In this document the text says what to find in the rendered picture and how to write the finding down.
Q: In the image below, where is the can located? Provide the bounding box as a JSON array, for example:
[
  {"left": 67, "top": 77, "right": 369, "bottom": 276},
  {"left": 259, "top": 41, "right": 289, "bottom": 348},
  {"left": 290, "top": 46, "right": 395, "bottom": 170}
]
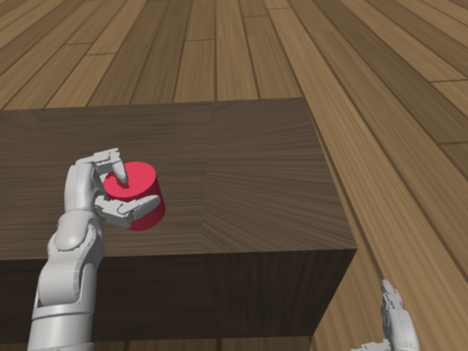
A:
[{"left": 104, "top": 162, "right": 165, "bottom": 231}]

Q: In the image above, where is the right robot hand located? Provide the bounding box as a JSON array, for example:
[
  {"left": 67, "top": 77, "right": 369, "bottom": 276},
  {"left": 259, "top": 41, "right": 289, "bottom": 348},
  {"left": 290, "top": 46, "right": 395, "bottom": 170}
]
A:
[{"left": 350, "top": 279, "right": 420, "bottom": 351}]

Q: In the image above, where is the left robot arm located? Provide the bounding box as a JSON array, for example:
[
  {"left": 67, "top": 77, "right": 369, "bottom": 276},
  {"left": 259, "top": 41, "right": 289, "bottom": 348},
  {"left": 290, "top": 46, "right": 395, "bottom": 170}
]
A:
[{"left": 27, "top": 211, "right": 105, "bottom": 351}]

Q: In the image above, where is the left robot hand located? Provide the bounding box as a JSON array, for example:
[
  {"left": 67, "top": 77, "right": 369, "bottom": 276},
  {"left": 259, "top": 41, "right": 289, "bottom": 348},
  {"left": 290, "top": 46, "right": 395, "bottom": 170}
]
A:
[{"left": 64, "top": 148, "right": 161, "bottom": 228}]

